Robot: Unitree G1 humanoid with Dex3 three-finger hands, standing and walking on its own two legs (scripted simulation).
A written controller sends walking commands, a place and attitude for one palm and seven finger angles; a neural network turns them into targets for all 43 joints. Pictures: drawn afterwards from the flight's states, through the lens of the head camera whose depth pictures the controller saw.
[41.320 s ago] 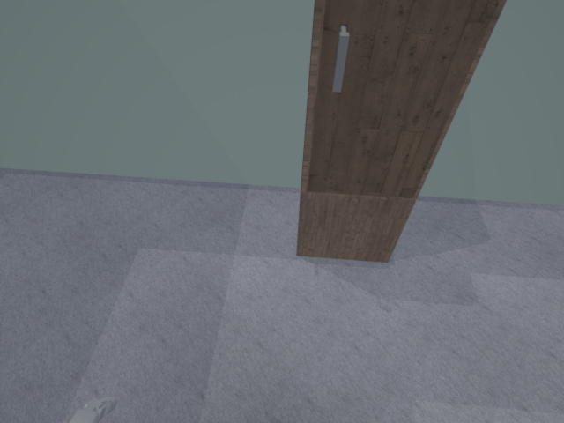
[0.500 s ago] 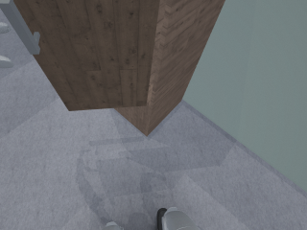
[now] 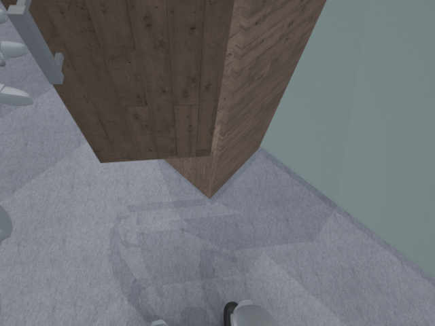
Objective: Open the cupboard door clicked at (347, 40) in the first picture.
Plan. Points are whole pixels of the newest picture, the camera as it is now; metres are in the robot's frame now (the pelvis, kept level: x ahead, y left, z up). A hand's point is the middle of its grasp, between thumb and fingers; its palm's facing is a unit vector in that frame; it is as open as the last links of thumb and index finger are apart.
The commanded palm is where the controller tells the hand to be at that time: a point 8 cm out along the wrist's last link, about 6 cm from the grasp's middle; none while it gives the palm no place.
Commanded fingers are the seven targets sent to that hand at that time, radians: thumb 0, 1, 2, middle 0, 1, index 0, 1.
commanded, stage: move the hooked fingers beside the handle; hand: left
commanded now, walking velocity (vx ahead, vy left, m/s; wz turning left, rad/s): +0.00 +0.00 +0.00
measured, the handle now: (42, 40) +0.57 +0.23 +0.15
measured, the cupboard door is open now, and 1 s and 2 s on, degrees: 49 49 49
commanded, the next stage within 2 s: slide the fingers in behind the handle in 0.08 s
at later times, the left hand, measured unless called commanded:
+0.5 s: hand (19, 69) +0.51 +0.25 +0.14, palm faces -0.02 -1.00 -0.01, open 14.0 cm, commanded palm +0.49 +0.30 +0.14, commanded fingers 0.00 -0.50 0.30 -0.30 -1.20 -0.30 -1.20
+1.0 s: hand (39, 69) +0.51 +0.23 +0.14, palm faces -0.02 -1.00 +0.00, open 14.0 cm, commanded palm +0.48 +0.27 +0.14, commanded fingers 0.00 -0.50 0.30 -0.30 -1.20 -0.30 -1.20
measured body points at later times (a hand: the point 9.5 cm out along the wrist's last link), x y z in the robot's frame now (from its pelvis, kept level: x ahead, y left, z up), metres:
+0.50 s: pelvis +0.00 +0.00 +0.00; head +0.12 +0.02 +0.43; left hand +0.50 +0.31 +0.15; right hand +0.01 -0.28 -0.10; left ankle -0.05 +0.10 -0.71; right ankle +0.02 -0.14 -0.71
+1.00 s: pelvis +0.00 +0.00 +0.00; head +0.10 +0.01 +0.44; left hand +0.50 +0.28 +0.15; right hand -0.02 -0.27 -0.10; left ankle -0.05 +0.10 -0.71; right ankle +0.02 -0.14 -0.71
